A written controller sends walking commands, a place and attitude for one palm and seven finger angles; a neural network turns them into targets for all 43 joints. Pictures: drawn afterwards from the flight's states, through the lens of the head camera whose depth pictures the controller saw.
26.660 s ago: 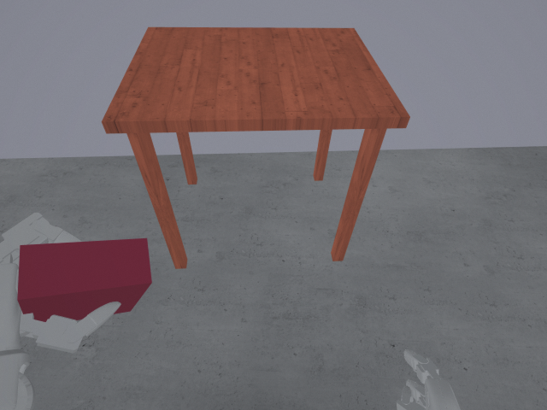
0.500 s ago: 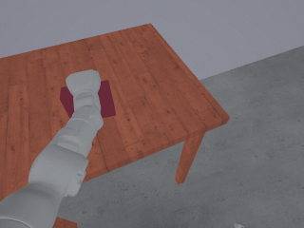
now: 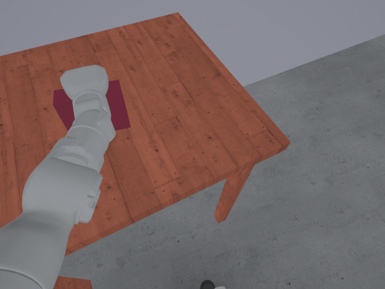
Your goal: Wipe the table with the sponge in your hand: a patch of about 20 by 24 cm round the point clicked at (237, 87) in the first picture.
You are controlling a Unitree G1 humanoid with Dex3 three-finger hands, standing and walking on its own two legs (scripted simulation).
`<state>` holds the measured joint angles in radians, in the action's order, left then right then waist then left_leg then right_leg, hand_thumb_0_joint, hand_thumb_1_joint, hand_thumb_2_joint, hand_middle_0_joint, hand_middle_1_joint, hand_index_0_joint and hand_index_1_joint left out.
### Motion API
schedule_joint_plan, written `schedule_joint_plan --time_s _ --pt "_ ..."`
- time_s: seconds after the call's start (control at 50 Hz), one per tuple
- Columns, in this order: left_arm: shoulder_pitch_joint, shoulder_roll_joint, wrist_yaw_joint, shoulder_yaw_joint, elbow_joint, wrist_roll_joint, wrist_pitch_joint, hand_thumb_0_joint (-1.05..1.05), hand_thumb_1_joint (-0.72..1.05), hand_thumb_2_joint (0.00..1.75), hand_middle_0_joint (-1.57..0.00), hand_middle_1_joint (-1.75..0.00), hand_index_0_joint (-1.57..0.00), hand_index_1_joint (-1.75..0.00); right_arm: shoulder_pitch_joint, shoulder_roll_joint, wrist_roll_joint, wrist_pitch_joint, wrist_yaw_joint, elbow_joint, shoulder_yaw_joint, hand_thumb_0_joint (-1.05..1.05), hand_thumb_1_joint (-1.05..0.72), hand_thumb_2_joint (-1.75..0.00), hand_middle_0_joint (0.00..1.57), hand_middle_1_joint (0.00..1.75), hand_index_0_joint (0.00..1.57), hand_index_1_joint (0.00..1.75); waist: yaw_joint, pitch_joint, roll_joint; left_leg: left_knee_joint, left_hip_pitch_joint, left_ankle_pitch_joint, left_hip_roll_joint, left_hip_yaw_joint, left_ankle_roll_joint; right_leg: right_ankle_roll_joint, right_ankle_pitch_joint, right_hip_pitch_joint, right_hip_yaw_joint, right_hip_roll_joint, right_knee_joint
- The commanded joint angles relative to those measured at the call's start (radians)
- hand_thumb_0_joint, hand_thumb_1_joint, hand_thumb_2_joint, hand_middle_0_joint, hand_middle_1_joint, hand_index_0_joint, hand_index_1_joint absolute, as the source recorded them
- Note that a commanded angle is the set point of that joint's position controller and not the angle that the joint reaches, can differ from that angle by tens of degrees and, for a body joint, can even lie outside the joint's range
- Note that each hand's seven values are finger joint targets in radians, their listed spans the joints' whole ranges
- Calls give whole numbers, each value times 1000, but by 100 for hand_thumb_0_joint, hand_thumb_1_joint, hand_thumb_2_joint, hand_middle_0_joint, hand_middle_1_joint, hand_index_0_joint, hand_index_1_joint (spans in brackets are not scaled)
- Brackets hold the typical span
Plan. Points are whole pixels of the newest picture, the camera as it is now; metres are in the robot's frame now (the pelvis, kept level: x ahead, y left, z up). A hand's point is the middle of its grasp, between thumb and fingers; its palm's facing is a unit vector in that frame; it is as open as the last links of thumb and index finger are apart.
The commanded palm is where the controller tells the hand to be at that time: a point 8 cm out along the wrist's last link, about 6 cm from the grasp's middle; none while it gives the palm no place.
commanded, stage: wipe back along the third lane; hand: left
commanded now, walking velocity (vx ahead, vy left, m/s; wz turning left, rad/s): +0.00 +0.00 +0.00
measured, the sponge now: (97, 115) +0.50 +0.18 +0.04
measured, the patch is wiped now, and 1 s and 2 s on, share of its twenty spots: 0.95 1.00 1.00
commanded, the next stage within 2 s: slide back across to the middle lane in 1.70 s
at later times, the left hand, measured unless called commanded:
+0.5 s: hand (99, 115) +0.47 +0.17 +0.07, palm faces -0.01 -0.02 -1.00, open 9.5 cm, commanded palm +0.43 +0.15 +0.10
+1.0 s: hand (106, 136) +0.42 +0.14 +0.07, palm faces +0.00 -0.03 -1.00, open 9.4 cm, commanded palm +0.38 +0.14 +0.10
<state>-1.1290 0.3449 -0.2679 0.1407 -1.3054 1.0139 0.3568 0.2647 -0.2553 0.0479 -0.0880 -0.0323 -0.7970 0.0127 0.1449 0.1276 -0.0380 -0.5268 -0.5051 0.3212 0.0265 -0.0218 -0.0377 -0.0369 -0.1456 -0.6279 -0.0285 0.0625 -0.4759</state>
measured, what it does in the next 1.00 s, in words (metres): stands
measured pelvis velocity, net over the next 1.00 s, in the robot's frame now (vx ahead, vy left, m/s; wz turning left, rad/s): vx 0.02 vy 0.01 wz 0.02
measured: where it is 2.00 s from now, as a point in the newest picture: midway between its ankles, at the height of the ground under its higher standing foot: outside the picture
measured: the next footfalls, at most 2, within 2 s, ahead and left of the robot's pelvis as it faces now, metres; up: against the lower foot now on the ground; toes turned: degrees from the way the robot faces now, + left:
none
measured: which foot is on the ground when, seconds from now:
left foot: down 0.00-1.00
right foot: down 0.00-1.00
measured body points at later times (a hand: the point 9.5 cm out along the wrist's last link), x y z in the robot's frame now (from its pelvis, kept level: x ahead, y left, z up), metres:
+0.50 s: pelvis +0.03 +0.01 +0.00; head +0.07 +0.00 +0.45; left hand +0.47 +0.16 +0.12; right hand +0.17 -0.23 -0.13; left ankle -0.06 +0.09 -0.73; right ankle +0.03 -0.09 -0.73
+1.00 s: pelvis +0.02 +0.01 +0.01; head +0.03 -0.01 +0.46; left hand +0.41 +0.14 +0.12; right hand +0.20 -0.21 -0.11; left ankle -0.06 +0.09 -0.73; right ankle +0.03 -0.09 -0.73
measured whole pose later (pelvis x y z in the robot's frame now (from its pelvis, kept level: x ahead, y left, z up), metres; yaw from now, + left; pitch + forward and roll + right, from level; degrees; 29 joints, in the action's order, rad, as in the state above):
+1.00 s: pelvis +0.02 +0.01 +0.01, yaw +1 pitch +7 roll +0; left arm -0.70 0.09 -0.27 0.42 -0.80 0.96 0.56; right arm 0.04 -0.23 0.08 -0.28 0.00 -0.73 0.03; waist -0.03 0.13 -0.05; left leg -0.45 -0.25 0.33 0.04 0.00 -0.04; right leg -0.04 -0.19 -0.39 -0.01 0.05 -0.46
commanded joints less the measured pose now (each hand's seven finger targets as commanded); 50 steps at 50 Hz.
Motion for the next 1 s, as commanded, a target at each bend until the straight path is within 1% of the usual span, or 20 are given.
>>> schedule_joint_plan --time_s 0.0,0.06,0.12,0.16,0.2,0.22,0.28,0.32,0.36,0.42,0.48,0.52,0.56,0.72,0.76,0.82,0.84,0.9,0.92,0.98 --pt "-249 85 -33 43 126 20 1 0 10 130 -120 -160 -120 -160 52 -137 -10 14 7 79 -60 0 -90 -90 20 30 20 30 -32 417 29 32 66 -356 -23 12 10 -12 331 408 1 -28 -19" --pt "-231 47 -43 53 137 -11 6 0 10 130 -120 -160 -120 -160 36 -138 -6 4 11 73 -62 0 -90 -90 20 30 20 30 -29 375 73 45 63 -333 -27 16 5 -9 304 400 8 -27 -10" --pt "-236 8 -47 77 175 -26 31 0 10 130 -120 -160 -120 -160 3 -131 0 -6 15 73 -61 0 -90 -90 20 30 20 30 -39 366 38 58 84 -338 -26 14 5 -12 300 404 10 -30 -3" --pt "-216 -1 -45 86 165 -24 51 0 10 130 -120 -160 -120 -160 -5 -131 0 -16 17 67 -57 0 -90 -90 20 30 20 30 -42 352 46 61 90 -345 -28 15 8 -14 303 409 14 -30 -6" --pt "-181 -54 -36 115 184 -35 63 0 10 130 -120 -160 -120 -160 -24 -125 0 -24 20 71 -58 0 -90 -90 20 30 20 30 -51 349 43 62 116 -371 -29 12 11 -16 325 415 20 -30 -5" --pt "-173 -42 -32 94 205 -38 61 0 10 130 -120 -160 -120 -160 -39 -125 1 -30 19 75 -59 0 -90 -90 20 30 20 30 -64 374 40 62 132 -411 -31 16 13 -21 348 430 19 -31 -12" --pt "-107 -114 -17 142 241 -44 63 0 10 130 -120 -160 -120 -160 -65 -118 -2 -47 22 90 -59 0 -90 -90 20 30 20 30 -72 362 75 57 153 -447 -32 13 16 -21 390 447 24 -32 -16" --pt "-58 -129 -10 140 291 -46 61 0 10 130 -120 -160 -120 -160 -95 -113 -1 -62 25 106 -60 0 -90 -90 20 30 20 30 -94 382 64 50 175 -518 -33 16 20 -27 443 466 22 -36 -25" --pt "-16 -201 -5 197 329 -46 69 0 10 130 -120 -160 -120 -160 -116 -106 -1 -80 32 110 -62 0 -90 -90 20 30 20 30 -92 361 78 39 208 -578 -38 21 28 -26 467 450 29 -34 -31" --pt "-22 -190 -8 183 381 -52 88 0 10 130 -120 -160 -120 -160 -165 -103 2 -102 33 122 -59 0 -90 -90 20 30 20 30 -104 344 99 39 222 -593 -38 26 32 -32 466 452 35 -34 -32" --pt "-1 -252 -9 238 411 -53 116 0 10 130 -120 -160 -120 -160 -201 -94 2 -117 37 124 -58 0 -90 -90 20 30 20 30 -106 328 90 36 252 -595 -35 25 39 -33 460 443 42 -35 -33" --pt "-3 -235 -5 224 440 -57 127 0 10 130 -120 -160 -120 -160 -237 -92 6 -127 36 136 -50 0 -90 -90 20 30 20 30 -119 334 92 39 252 -612 -34 32 43 -39 467 457 43 -36 -37" --pt "-8 -265 -4 257 442 -55 139 0 10 130 -120 -160 -120 -160 -252 -89 5 -136 34 135 -48 0 -90 -90 20 30 20 30 -107 312 97 41 255 -568 -29 26 41 -37 449 451 44 -38 -34" --pt "86 -256 4 246 532 -52 161 0 10 130 -120 -160 -120 -160 -324 -82 7 -158 32 179 -40 0 -90 -90 20 30 20 30 -144 336 122 51 245 -545 -18 18 34 -47 482 521 29 -45 -34" --pt "101 -255 3 260 538 -47 174 0 10 130 -120 -160 -120 -160 -328 -83 10 -162 33 182 -35 0 -90 -90 20 30 20 30 -142 297 113 61 237 -498 -16 18 35 -47 445 513 31 -46 -28" --pt "111 -224 3 230 576 -61 187 0 10 130 -120 -160 -120 -160 -352 -82 17 -160 27 195 -31 0 -90 -90 20 30 20 30 -156 300 126 81 232 -451 -13 16 27 -49 411 535 23 -47 -11" --pt "121 -239 4 255 583 -61 194 0 10 130 -120 -160 -120 -160 -356 -82 20 -159 26 198 -29 0 -90 -90 20 30 20 30 -153 291 127 86 230 -427 -11 15 23 -47 391 537 20 -48 -9" --pt "151 -227 7 247 587 -66 210 0 10 130 -120 -160 -120 -160 -358 -82 24 -153 23 199 -25 0 -90 -90 20 30 20 30 -158 258 135 104 228 -378 -8 11 18 -44 337 535 19 -47 13" --pt "159 -198 9 215 602 -70 208 0 10 130 -120 -160 -120 -160 -366 -85 25 -151 20 204 -25 0 -90 -90 20 30 20 30 -169 271 143 109 223 -373 -9 14 15 -48 336 547 9 -46 16" --pt "189 -221 17 253 622 -69 213 0 10 130 -120 -160 -120 -160 -370 -85 33 -147 20 211 -22 0 -90 -90 20 30 20 30 -167 234 136 126 223 -327 -8 13 13 -45 266 533 12 -46 30"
